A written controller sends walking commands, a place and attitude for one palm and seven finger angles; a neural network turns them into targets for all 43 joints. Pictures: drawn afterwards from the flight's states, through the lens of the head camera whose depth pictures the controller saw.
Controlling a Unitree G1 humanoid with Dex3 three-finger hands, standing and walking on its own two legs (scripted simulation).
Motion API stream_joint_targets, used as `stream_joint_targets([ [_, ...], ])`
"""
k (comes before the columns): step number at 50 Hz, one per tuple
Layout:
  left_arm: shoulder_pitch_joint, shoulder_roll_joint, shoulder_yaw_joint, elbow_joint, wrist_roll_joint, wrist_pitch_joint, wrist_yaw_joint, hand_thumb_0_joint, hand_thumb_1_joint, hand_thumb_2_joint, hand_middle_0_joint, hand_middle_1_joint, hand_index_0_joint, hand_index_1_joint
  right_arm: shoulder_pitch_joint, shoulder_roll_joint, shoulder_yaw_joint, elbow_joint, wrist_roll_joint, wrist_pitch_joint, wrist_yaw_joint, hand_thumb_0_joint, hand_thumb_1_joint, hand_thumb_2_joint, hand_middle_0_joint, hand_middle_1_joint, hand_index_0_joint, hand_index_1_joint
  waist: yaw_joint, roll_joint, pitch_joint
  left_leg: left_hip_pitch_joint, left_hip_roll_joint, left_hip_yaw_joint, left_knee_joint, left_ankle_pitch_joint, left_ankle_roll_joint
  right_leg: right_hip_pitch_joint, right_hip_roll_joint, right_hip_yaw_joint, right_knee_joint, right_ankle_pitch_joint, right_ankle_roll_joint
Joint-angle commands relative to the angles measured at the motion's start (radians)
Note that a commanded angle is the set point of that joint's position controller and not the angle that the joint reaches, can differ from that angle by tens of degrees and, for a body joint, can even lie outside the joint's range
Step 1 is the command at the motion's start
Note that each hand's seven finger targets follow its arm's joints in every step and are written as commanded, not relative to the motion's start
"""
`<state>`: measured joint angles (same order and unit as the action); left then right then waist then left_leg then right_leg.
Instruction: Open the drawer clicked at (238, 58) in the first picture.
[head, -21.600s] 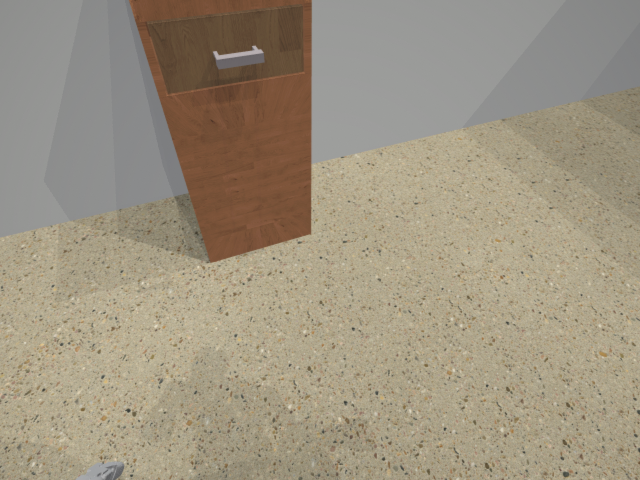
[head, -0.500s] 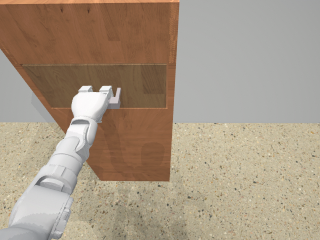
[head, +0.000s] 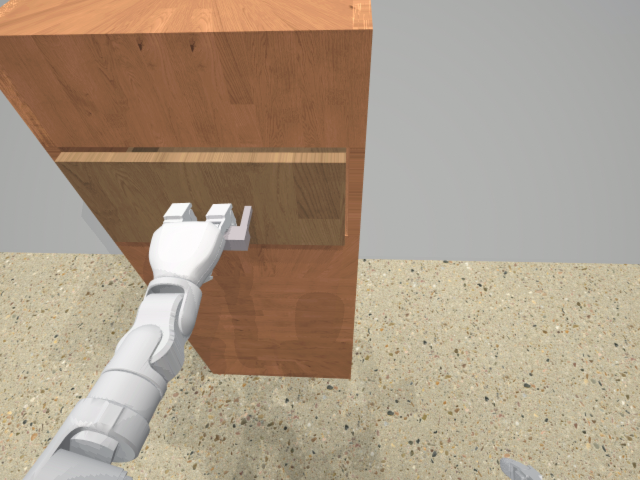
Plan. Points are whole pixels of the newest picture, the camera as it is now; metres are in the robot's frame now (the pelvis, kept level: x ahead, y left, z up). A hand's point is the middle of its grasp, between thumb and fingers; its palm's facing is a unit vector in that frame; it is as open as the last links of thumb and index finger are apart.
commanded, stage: pull the drawer open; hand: left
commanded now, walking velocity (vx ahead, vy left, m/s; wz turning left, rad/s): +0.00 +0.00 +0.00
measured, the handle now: (208, 225) +0.44 +0.18 +0.06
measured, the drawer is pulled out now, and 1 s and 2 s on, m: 0.02 0.14 0.29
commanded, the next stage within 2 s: none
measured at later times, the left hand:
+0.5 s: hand (201, 273) +0.38 +0.18 +0.04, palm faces +0.00 -0.05 -1.00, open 6.0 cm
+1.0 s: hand (181, 353) +0.26 +0.18 +0.04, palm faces +0.04 -0.12 -0.99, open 6.1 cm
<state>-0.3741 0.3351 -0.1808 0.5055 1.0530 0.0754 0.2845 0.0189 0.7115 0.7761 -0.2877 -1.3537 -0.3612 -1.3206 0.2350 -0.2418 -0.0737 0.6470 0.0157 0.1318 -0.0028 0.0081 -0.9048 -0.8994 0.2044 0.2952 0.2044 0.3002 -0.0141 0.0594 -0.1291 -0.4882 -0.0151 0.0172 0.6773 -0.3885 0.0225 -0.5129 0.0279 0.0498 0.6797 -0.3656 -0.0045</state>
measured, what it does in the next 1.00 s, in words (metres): stands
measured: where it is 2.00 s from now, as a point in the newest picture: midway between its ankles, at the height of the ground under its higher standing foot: outside the picture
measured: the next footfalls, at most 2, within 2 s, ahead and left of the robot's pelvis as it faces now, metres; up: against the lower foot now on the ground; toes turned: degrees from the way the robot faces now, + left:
none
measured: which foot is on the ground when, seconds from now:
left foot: down 0.00-1.00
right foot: down 0.00-1.00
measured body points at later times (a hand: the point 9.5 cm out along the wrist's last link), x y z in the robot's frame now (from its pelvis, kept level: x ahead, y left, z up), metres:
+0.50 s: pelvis -0.01 -0.01 +0.00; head +0.02 -0.04 +0.45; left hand +0.37 +0.18 +0.09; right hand +0.09 -0.27 -0.13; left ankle -0.04 +0.10 -0.72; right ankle -0.02 -0.12 -0.72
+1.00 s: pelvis +0.00 -0.01 +0.00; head +0.02 -0.04 +0.45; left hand +0.25 +0.18 +0.09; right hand +0.22 -0.23 -0.09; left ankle -0.04 +0.11 -0.72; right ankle -0.02 -0.12 -0.72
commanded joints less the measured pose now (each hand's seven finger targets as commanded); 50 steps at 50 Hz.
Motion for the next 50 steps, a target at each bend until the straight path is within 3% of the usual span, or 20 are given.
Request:
stream_joint_targets([
  [1,-0.484,0.136,0.044,-0.168,0.029,0.008,0.034,0.0,0.9,0.9,-0.4,-1.35,-0.4,-1.35,-0.005,-0.119,-0.037,-0.084,-0.007,-0.024,-0.023,0.0,-0.9,-0.9,0.2,0.3,0.2,0.3,-0.021,-0.003,-0.359,0.262,0.009,0.001,-0.001,0.669,-0.006,0.112,0.014,-0.055,-0.03,0.489,-0.039],
  [4,-0.494,0.147,0.06,-0.116,0.012,0.001,0.019,0.0,0.9,0.9,-0.4,-1.35,-0.4,-1.35,-0.011,-0.121,-0.032,-0.079,-0.009,-0.016,-0.032,0.0,-0.9,-0.9,0.2,0.3,0.2,0.3,-0.019,-0.066,-0.353,0.237,0.001,0.005,-0.003,0.629,0.0,0.14,0.012,-0.054,-0.034,0.51,-0.037],
  [5,-0.501,0.15,0.059,-0.12,0.009,-0.005,0.013,0.0,0.9,0.9,-0.4,-1.35,-0.4,-1.35,-0.014,-0.124,-0.031,-0.081,-0.011,-0.014,-0.035,0.0,-0.9,-0.9,0.2,0.3,0.2,0.3,-0.017,-0.065,-0.365,0.235,-0.001,0.003,-0.004,0.633,-0.001,0.153,0.011,-0.05,-0.034,0.517,-0.038],
  [6,-0.508,0.112,0.028,-0.107,-0.001,-0.01,0.006,0.0,0.9,0.9,-0.4,-1.35,-0.4,-1.35,-0.018,-0.117,-0.029,-0.087,-0.008,-0.015,-0.035,0.0,-0.9,-0.9,0.2,0.3,0.2,0.3,-0.021,-0.067,-0.347,0.227,-0.003,0.005,-0.007,0.611,0.002,0.147,0.008,-0.055,-0.037,0.509,-0.036],
  [8,-0.513,0.157,0.067,-0.08,-0.001,-0.027,0.001,0.0,0.9,0.9,-0.4,-1.35,-0.4,-1.35,-0.025,-0.119,-0.026,-0.086,-0.009,-0.013,-0.042,0.0,-0.9,-0.9,0.2,0.3,0.2,0.3,-0.014,-0.085,-0.339,0.206,-0.009,0.01,-0.011,0.558,0.005,0.158,0.006,-0.05,-0.038,0.5,-0.036],
  [9,-0.516,0.128,0.043,-0.061,-0.003,-0.034,-0.002,0.0,0.9,0.9,-0.4,-1.35,-0.4,-1.35,-0.028,-0.114,-0.023,-0.092,-0.009,-0.013,-0.043,0.0,-0.9,-0.9,0.2,0.3,0.2,0.3,-0.018,-0.091,-0.32,0.193,-0.011,0.01,-0.015,0.53,0.006,0.15,0.005,-0.052,-0.042,0.484,-0.036],
  [13,-0.543,0.172,0.082,-0.039,0.001,-0.075,0.004,0.0,0.9,0.9,-0.4,-1.35,-0.4,-1.35,-0.021,-0.116,-0.022,-0.095,-0.01,-0.02,-0.047,0.0,-0.9,-0.9,0.2,0.3,0.2,0.3,-0.012,-0.095,-0.327,0.165,-0.017,0.013,-0.014,0.483,0.009,0.158,0.002,-0.044,-0.04,0.471,-0.037],
  [14,-0.546,0.15,0.064,-0.022,0.005,-0.081,0.006,0.0,0.9,0.9,-0.4,-1.35,-0.4,-1.35,-0.021,-0.111,-0.023,-0.096,-0.01,-0.021,-0.046,0.0,-0.9,-0.9,0.2,0.3,0.2,0.3,-0.015,-0.088,-0.314,0.161,-0.018,0.015,-0.012,0.472,0.009,0.144,0.002,-0.044,-0.042,0.459,-0.037],
  [16,-0.481,0.143,0.068,-0.037,0.005,-0.091,0.012,0.0,0.9,0.9,-0.4,-1.35,-0.4,-1.35,-0.022,-0.11,-0.025,-0.108,-0.01,-0.024,-0.04,0.0,-0.9,-0.9,0.2,0.3,0.2,0.3,0.005,-0.056,-0.342,0.16,-0.018,0.016,-0.016,0.468,0.007,0.158,0.004,-0.042,-0.038,0.442,-0.043],
  [22,-0.228,0.146,0.108,-0.192,-0.02,-0.093,0.021,0.0,0.9,0.9,-0.4,-1.35,-0.4,-1.35,-0.048,-0.113,-0.034,-0.149,-0.008,-0.032,-0.02,0.0,-0.9,-0.9,0.2,0.3,0.2,0.3,0.05,-0.072,-0.38,0.155,-0.011,0.02,-0.027,0.544,0.008,0.23,0.006,-0.033,-0.03,0.512,-0.042],
  [23,-0.161,0.12,0.092,-0.228,-0.031,-0.086,0.02,0.0,0.9,0.9,-0.4,-1.35,-0.4,-1.35,-0.056,-0.112,-0.034,-0.158,-0.007,-0.037,-0.014,0.0,-0.9,-0.9,0.2,0.3,0.2,0.3,0.053,-0.07,-0.371,0.162,-0.009,0.022,-0.03,0.556,0.01,0.235,0.005,-0.034,-0.036,0.524,-0.039],
  [25,-0.072,0.162,0.135,-0.26,-0.038,-0.072,0.02,0.0,0.9,0.9,-0.4,-1.35,-0.4,-1.35,-0.069,-0.122,-0.031,-0.161,-0.005,-0.04,-0.01,0.0,-0.9,-0.9,0.2,0.3,0.2,0.3,0.06,-0.1,-0.35,0.141,-0.008,0.023,-0.041,0.539,0.007,0.261,0.005,-0.029,-0.042,0.522,-0.039],
  [28,0.034,0.145,0.123,-0.384,-0.035,-0.051,0.026,0.0,0.9,0.9,-0.4,-1.35,-0.4,-1.35,-0.086,-0.116,-0.031,-0.173,-0.004,-0.049,-0.003,0.0,-0.9,-0.9,0.2,0.3,0.2,0.3,0.065,-0.06,-0.331,0.165,-0.002,0.022,-0.049,0.568,0.006,0.253,0.007,-0.031,-0.039,0.525,-0.038],
  [32,0.153,0.123,0.108,-0.503,-0.034,-0.016,0.032,0.0,0.9,0.9,-0.4,-1.35,-0.4,-1.35,-0.112,-0.115,-0.028,-0.177,-0.006,-0.06,0.009,0.0,-0.9,-0.9,0.2,0.3,0.2,0.3,0.064,-0.054,-0.301,0.202,0.008,0.016,-0.052,0.613,0.002,0.235,0.009,-0.033,-0.042,0.518,-0.036],
  [35,0.253,0.158,0.143,-0.578,-0.036,-0.001,0.034,0.0,0.9,0.9,-0.4,-1.35,-0.4,-1.35,-0.139,-0.115,-0.02,-0.186,-0.009,-0.067,0.011,0.0,-0.9,-0.9,0.2,0.3,0.2,0.3,0.079,-0.054,-0.292,0.206,0.008,0.017,-0.057,0.617,-0.002,0.257,0.007,-0.027,-0.043,0.529,-0.038],
  [36,0.298,0.143,0.134,-0.598,-0.035,0.003,0.033,0.0,0.9,0.9,-0.4,-1.35,-0.4,-1.35,-0.151,-0.108,-0.016,-0.191,-0.008,-0.071,0.013,0.0,-0.9,-0.9,0.2,0.3,0.2,0.3,0.083,-0.049,-0.275,0.206,0.007,0.017,-0.057,0.617,-0.002,0.252,0.007,-0.028,-0.039,0.528,-0.036],
  [40,0.386,0.149,0.146,-0.673,-0.035,0.008,0.031,0.0,0.9,0.9,-0.4,-1.35,-0.4,-1.35,-0.186,-0.103,-0.004,-0.198,-0.01,-0.079,0.016,0.0,-0.9,-0.9,0.2,0.3,0.2,0.3,0.091,-0.046,-0.247,0.222,0.012,0.011,-0.061,0.625,-0.008,0.244,0.009,-0.03,-0.039,0.506,-0.037],
  [44,0.475,0.1,0.104,-0.739,-0.026,0.008,0.028,0.0,0.9,0.9,-0.4,-1.35,-0.4,-1.35,-0.207,-0.085,0.006,-0.208,-0.015,-0.086,0.026,0.0,-0.9,-0.9,0.2,0.3,0.2,0.3,0.09,-0.057,-0.218,0.241,0.012,0.007,-0.048,0.629,-0.008,0.218,0.011,-0.036,-0.034,0.501,-0.031],
  [46,0.505,0.101,0.104,-0.776,-0.022,0.003,0.029,0.0,0.9,0.9,-0.4,-1.35,-0.4,-1.35,-0.215,-0.08,0.011,-0.213,-0.017,-0.086,0.031,0.0,-0.9,-0.9,0.2,0.3,0.2,0.3,0.095,-0.038,-0.211,0.247,0.012,0.007,-0.047,0.626,-0.009,0.215,0.011,-0.035,-0.032,0.492,-0.033],
  [50,0.604,0.136,0.142,-0.814,-0.02,-0.012,0.03,0.0,0.9,0.9,-0.4,-1.35,-0.4,-1.35,-0.231,-0.076,0.023,-0.221,-0.022,-0.091,0.035,0.0,-0.9,-0.9,0.2,0.3,0.2,0.3,0.106,-0.067,-0.188,0.232,0.003,0.006,-0.039,0.607,-0.011,0.229,0.014,-0.015,-0.031,0.517,-0.036],
])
